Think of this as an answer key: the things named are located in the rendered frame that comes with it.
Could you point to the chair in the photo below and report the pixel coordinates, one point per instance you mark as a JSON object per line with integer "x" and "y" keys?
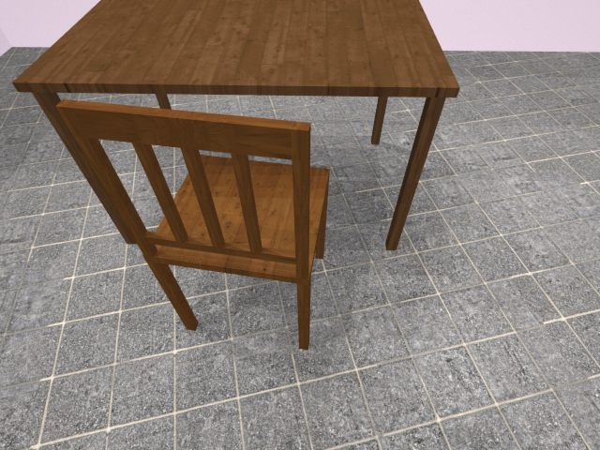
{"x": 231, "y": 215}

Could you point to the table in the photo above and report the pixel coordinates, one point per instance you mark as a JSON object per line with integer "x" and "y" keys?
{"x": 334, "y": 48}

